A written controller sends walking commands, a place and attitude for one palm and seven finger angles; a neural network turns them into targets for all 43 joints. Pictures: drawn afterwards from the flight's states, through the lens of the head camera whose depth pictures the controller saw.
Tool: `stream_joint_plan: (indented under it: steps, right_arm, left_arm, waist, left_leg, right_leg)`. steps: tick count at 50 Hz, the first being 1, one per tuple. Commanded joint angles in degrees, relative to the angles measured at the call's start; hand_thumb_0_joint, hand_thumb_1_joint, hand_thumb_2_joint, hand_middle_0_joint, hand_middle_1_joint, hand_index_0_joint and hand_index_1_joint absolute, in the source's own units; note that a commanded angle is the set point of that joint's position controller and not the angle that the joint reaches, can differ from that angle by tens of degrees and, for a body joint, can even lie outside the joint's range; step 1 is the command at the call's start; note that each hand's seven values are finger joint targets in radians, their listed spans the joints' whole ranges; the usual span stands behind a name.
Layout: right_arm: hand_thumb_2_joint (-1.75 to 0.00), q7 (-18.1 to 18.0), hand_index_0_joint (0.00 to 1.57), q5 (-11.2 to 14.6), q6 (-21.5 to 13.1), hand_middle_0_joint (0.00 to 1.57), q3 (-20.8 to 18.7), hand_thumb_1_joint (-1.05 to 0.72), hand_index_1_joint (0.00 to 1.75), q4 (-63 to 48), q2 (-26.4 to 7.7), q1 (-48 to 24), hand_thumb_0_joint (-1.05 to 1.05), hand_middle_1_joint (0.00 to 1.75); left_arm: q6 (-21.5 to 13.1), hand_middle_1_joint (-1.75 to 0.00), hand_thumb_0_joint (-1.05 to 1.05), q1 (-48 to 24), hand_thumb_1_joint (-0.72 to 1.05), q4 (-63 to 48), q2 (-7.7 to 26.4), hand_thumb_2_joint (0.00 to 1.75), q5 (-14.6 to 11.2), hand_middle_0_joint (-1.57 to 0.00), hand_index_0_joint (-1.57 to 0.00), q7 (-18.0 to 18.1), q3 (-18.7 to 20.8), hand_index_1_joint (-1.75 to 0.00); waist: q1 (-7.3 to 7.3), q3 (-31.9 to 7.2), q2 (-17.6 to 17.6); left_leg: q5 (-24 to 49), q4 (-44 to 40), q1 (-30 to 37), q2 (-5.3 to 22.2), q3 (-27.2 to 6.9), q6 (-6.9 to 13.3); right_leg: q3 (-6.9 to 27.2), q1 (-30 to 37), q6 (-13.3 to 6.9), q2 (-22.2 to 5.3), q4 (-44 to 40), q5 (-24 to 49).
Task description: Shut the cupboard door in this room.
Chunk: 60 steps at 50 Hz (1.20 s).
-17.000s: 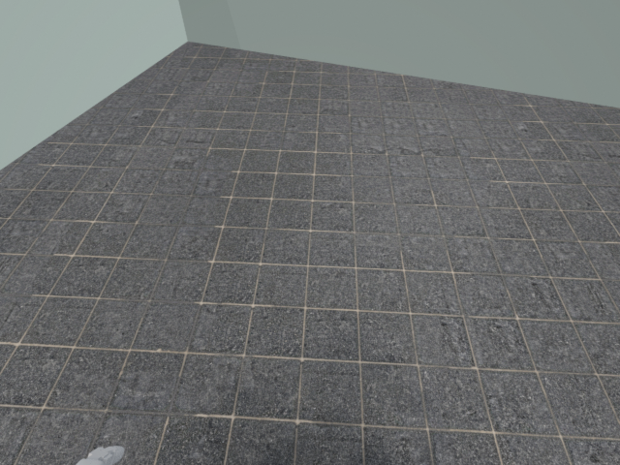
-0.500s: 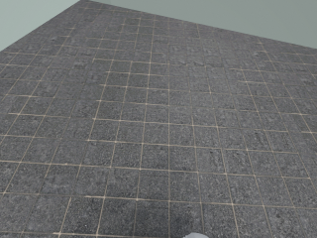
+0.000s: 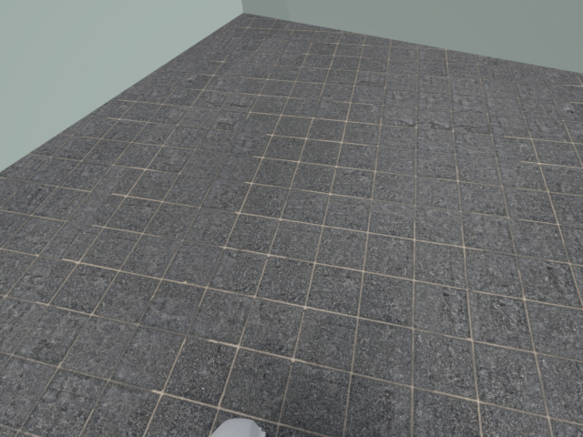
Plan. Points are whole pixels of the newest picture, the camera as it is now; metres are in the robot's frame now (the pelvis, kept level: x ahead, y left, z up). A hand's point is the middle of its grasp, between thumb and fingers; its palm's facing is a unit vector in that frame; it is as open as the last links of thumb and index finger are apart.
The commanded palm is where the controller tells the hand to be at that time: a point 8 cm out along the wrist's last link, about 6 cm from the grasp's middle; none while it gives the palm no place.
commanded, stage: turn or walk to find it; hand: left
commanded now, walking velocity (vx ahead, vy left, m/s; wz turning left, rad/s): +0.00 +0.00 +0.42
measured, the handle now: out of the picture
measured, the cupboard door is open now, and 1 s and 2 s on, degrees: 89 89 89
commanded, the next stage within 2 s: stand and wait in 0.14 s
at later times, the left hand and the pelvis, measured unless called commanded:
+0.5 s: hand out of the picture -0.04 +0.24 -0.18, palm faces +0.09 -0.97 -0.21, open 7.4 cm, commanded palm none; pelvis -0.03 +0.05 +0.00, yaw +0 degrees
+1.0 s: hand out of the picture +0.06 +0.21 -0.16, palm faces -0.18 -0.95 -0.26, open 7.4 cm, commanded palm none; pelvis -0.05 +0.03 +0.00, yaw -14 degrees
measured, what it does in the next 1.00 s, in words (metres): steps on the spot: left foot, then right foot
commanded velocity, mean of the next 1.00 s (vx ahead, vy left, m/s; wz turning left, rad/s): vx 0.00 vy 0.00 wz -0.38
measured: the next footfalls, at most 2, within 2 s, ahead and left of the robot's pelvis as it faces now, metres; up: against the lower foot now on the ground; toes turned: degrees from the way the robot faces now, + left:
left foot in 0.20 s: +0.01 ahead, +0.15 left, +0.00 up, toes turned +10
right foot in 0.64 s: -0.01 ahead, -0.07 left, +0.00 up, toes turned -11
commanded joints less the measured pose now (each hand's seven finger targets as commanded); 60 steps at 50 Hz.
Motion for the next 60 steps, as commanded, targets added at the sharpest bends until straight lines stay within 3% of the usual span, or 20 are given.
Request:
stream_joint_plan:
  steps: [1,5,8,9,10,11,15,26,30,31,32,33,35,40,48,53,54,56,57,60]
  right_arm:
    - [-0.9,-0.4,0.2,0.1,-1.6,0.2,0.4,-0.9,0.3,-4.9,-2.0,-5.0,0.0,0.3]
    - [-0.9,-0.6,0.2,0.7,-2.5,0.2,1.2,-0.9,0.3,-5.1,-1.5,-5.0,0.0,0.3]
    - [-0.9,-0.8,0.2,0.5,-3.4,0.2,1.1,-0.9,0.3,-3.7,-2.5,-0.3,0.0,0.3]
    - [-0.9,-1.0,0.2,0.3,-4.2,0.2,0.6,-0.9,0.3,-3.2,-5.5,1.4,0.0,0.3]
    - [-0.9,-1.3,0.2,-0.1,-4.4,0.2,-0.1,-0.9,0.3,-3.2,-9.6,2.7,0.0,0.3]
    - [-0.9,-2.2,0.2,-0.1,-4.2,0.2,-0.2,-0.9,0.3,-2.2,-10.3,3.1,0.0,0.3]
    - [-0.9,-3.4,0.2,-0.1,-5.2,0.2,2.0,-0.9,0.3,-1.5,-4.4,-4.7,0.0,0.3]
    - [-0.9,-3.3,0.2,-0.4,-4.1,0.2,-0.6,-0.9,0.3,-0.6,-5.9,-2.0,0.0,0.3]
    - [-0.9,-3.1,0.2,0.1,-3.9,0.2,-1.0,-0.9,0.3,-1.4,-6.1,-3.9,0.0,0.3]
    - [-0.9,-3.0,0.2,0.2,-3.9,0.2,-0.9,-0.9,0.3,-2.1,-4.8,-4.4,0.0,0.3]
    - [-0.9,-2.7,0.2,0.5,-3.7,0.2,-0.2,-0.9,0.3,-3.9,-0.8,-4.0,0.0,0.3]
    - [-0.9,-2.9,0.2,0.4,-2.7,0.2,0.6,-0.9,0.3,-6.0,-0.7,-9.3,0.0,0.3]
    - [-0.9,-2.9,0.2,0.2,-2.2,0.2,0.2,-0.9,0.3,-6.0,-2.3,-9.2,0.0,0.3]
    - [-0.9,-2.5,0.2,-0.2,-2.6,0.2,0.4,-0.9,0.3,-4.0,-2.7,-4.8,0.0,0.3]
    - [-0.9,-3.0,0.2,0.2,-3.3,0.2,1.2,-0.9,0.3,-6.2,-3.4,-5.7,0.0,0.3]
    - [-0.9,-3.5,0.2,0.8,-4.2,0.2,1.5,-0.9,0.3,-5.1,-3.5,1.1,0.0,0.3]
    - [-0.9,-3.6,0.2,0.9,-4.7,0.2,1.4,-0.9,0.3,-4.5,-4.3,3.5,0.0,0.3]
    - [-0.9,-3.6,0.2,-0.1,-4.9,0.2,0.0,-0.9,0.3,-6.2,-12.3,2.6,0.0,0.3]
    - [-0.9,-3.7,0.2,-0.4,-4.8,0.2,-0.1,-0.9,0.3,-6.5,-12.1,1.7,0.0,0.3]
    - [-0.9,-3.6,0.2,-0.6,-5.0,0.2,1.0,-0.9,0.3,-8.4,-7.3,-4.2,0.0,0.3]
  left_arm:
    - [-1.0,-0.3,0.0,3.6,0.9,-2.2,13.4,0.9,0.5,-0.2,-0.2,0.5,3.7,-0.3]
    - [-0.6,-0.3,0.0,4.5,0.9,-0.9,14.9,0.9,0.6,-0.2,-0.2,0.3,4.3,-0.3]
    - [0.0,-0.3,0.0,3.3,0.9,-0.4,14.3,0.9,-0.1,-0.2,-0.2,0.2,4.3,-0.3]
    - [0.3,-0.3,0.0,4.0,0.9,-0.7,11.7,0.9,-0.5,-0.2,-0.2,0.1,3.7,-0.3]
    - [0.5,-0.3,0.0,3.5,0.9,-1.9,7.5,0.9,-0.6,-0.2,-0.2,-0.2,2.2,-0.3]
    - [1.4,-0.3,0.0,0.6,0.9,-1.7,6.9,0.9,-0.3,-0.2,-0.2,0.4,1.5,-0.3]
    - [1.3,-0.3,0.0,4.3,0.9,4.8,5.8,0.9,-0.2,-0.2,-0.2,-0.4,1.0,-0.3]
    - [2.1,-0.3,0.0,1.6,0.9,2.2,4.8,0.9,0.1,-0.2,-0.2,-1.2,2.5,-0.3]
    - [1.4,-0.3,0.0,6.2,0.9,2.5,5.8,0.9,0.2,-0.2,-0.2,-1.3,3.2,-0.3]
    - [1.1,-0.3,0.0,8.3,0.9,2.8,8.0,0.9,0.5,-0.2,-0.2,-1.1,3.7,-0.3]
    - [0.4,-0.3,0.0,8.2,0.9,2.5,13.4,0.9,1.0,-0.2,-0.2,-0.6,4.7,-0.3]
    - [0.5,-0.3,0.0,10.8,0.9,2.3,14.2,0.9,0.0,-0.2,-0.2,-0.3,4.7,-0.3]
    - [0.6,-0.3,0.0,5.6,0.9,1.1,12.7,0.9,0.1,-0.2,-0.2,0.3,5.0,-0.3]
    - [0.0,-0.3,0.0,0.7,0.9,-1.2,12.0,0.9,0.0,-0.2,-0.2,-0.3,4.6,-0.3]
    - [0.6,-0.3,0.0,1.6,0.9,-1.2,14.8,0.9,0.2,-0.2,-0.2,-0.8,5.2,-0.3]
    - [1.3,-0.3,0.0,-3.7,0.9,-2.9,15.3,0.9,-0.1,-0.2,-0.2,-0.7,5.3,-0.3]
    - [1.5,-0.3,0.0,-4.6,0.9,-3.3,14.4,0.9,-0.5,-0.2,-0.2,-0.8,5.0,-0.3]
    - [1.8,-0.3,0.0,-3.2,0.9,-5.3,9.2,0.9,-0.8,-0.2,-0.2,-1.6,3.8,-0.3]
    - [2.3,-0.3,0.0,-5.2,0.9,-5.3,10.7,0.9,0.0,-0.2,-0.2,-1.5,4.1,-0.3]
    - [2.6,-0.3,0.0,-4.0,0.9,-4.1,10.6,0.9,0.2,-0.2,-0.2,-2.6,5.0,-0.3]
  waist:
    - [3.41,-2.9,-11.6]
    - [3.89,-6.0,-13.4]
    - [0.82,-7.3,-10.3]
    - [-0.12,-9.1,-1.1]
    - [-0.55,-8.1,13.7]
    - [-2.3,-7.6,15.4]
    - [2.03,-1.7,6.3]
    - [-0.37,-2.3,6.0]
    - [2.43,-4.6,4.6]
    - [3.75,-5.0,-1.2]
    - [3.64,-4.0,-17.1]
    - [6.84,-2.5,-15.1]
    - [4.51,-1.1,-14.5]
    - [2.35,-5.0,-7.5]
    - [3.73,-6.8,-9.8]
    - [0.09,-8.9,-10.2]
    - [-1.14,-9.5,-8.5]
    - [-0.45,-6.3,16.1]
    - [-1.46,-4.5,15.3]
    - [2.07,-1.1,5.8]
  left_leg:
    - [-3.7,-8.8,-0.9,0.8,2.8,-0.8]
    - [-4.5,-20.8,3.7,0.4,5.5,0.0]
    - [8.3,-37.1,16.3,0.2,6.7,1.3]
    - [14.6,-43.0,24.7,6.5,-1.2,3.8]
    - [28.2,-45.4,28.1,18.9,-14.7,8.4]
    - [28.4,-47.4,21.4,21.2,-14.8,11.8]
    - [26.9,-47.0,16.4,14.6,-3.2,11.5]
    - [29.4,-42.5,21.0,18.6,1.4,12.5]
    - [25.3,-34.2,16.9,16.6,5.8,8.6]
    - [18.7,-27.2,13.0,13.6,8.8,5.5]
    - [-1.5,-15.9,-0.5,6.0,13.5,1.5]
    - [-13.2,-6.4,-2.7,2.7,6.3,1.0]
    - [-7.3,2.4,-6.6,3.3,0.2,1.6]
    - [0.5,-1.2,-3.5,3.3,1.2,-0.5]
    - [-2.4,-14.7,-0.3,1.5,2.1,-0.7]
    - [4.1,-33.0,12.6,-0.1,3.3,0.3]
    - [8.8,-40.1,19.8,1.0,3.0,0.8]
    - [14.6,-49.7,25.4,22.6,-17.9,9.0]
    - [17.6,-49.4,19.4,26.0,-18.5,12.0]
    - [20.9,-47.0,13.4,17.9,-6.3,10.7]
  right_leg:
    - [9.5,5.5,-6.3,-15.2,-10.9,17.7]
    - [7.9,8.9,-6.6,-16.2,-6.4,24.8]
    - [4.1,1.5,-1.7,-13.9,0.2,19.2]
    - [1.9,-6.6,1.6,-9.5,7.6,10.3]
    - [0.4,-17.0,4.8,-2.8,16.4,-13.3]
    - [5.9,-14.1,4.8,-1.9,22.5,-19.6]
    - [10.0,-11.0,3.7,-0.7,24.6,-9.8]
    - [5.8,-10.6,4.2,1.5,16.7,-11.7]
    - [4.2,-0.8,3.1,2.4,1.1,1.8]
    - [8.8,3.5,1.6,-0.7,-5.3,10.2]
    - [26.4,9.4,-3.8,-13.2,-9.7,21.8]
    - [31.8,4.0,-9.9,-17.8,-13.1,25.5]
    - [32.0,1.8,-10.6,-14.4,-14.6,12.9]
    - [24.1,3.8,-7.6,-8.6,-11.7,14.3]
    - [29.1,6.3,-9.6,-7.5,-9.5,20.1]
    - [30.0,0.8,-6.4,-4.6,-5.0,21.0]
    - [28.2,-3.9,-4.0,-2.3,-2.1,18.0]
    - [14.5,-21.6,2.3,9.1,17.8,-14.8]
    - [14.7,-21.0,3.7,6.9,28.5,-18.1]
    - [12.9,-19.6,4.6,4.6,39.4,-10.6]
